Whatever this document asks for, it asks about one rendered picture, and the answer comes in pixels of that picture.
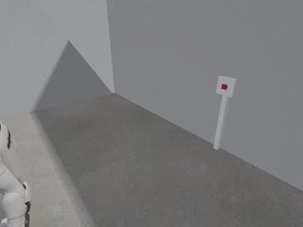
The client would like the humanoid robot torso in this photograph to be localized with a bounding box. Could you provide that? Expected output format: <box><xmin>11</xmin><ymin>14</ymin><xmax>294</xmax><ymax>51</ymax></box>
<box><xmin>0</xmin><ymin>123</ymin><xmax>32</xmax><ymax>214</ymax></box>

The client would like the robot left upper arm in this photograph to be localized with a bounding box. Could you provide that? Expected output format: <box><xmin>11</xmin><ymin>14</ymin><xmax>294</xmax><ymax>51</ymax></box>
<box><xmin>0</xmin><ymin>156</ymin><xmax>26</xmax><ymax>206</ymax></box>

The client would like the left robot forearm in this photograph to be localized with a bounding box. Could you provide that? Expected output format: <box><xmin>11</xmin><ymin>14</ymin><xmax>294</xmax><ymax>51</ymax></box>
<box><xmin>3</xmin><ymin>193</ymin><xmax>27</xmax><ymax>227</ymax></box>

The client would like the robot left thigh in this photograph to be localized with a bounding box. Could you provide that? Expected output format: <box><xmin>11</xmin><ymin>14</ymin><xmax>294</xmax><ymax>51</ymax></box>
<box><xmin>0</xmin><ymin>214</ymin><xmax>29</xmax><ymax>227</ymax></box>

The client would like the panel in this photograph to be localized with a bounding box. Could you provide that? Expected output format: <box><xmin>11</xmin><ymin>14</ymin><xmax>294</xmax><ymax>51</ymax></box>
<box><xmin>213</xmin><ymin>76</ymin><xmax>237</xmax><ymax>150</ymax></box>

